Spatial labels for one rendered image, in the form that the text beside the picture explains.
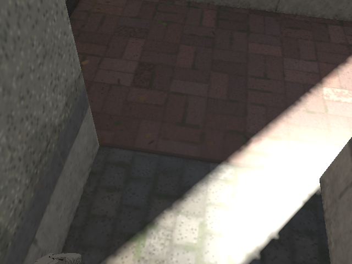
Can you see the robot left hand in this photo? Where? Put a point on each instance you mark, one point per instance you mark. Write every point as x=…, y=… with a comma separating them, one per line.
x=68, y=258

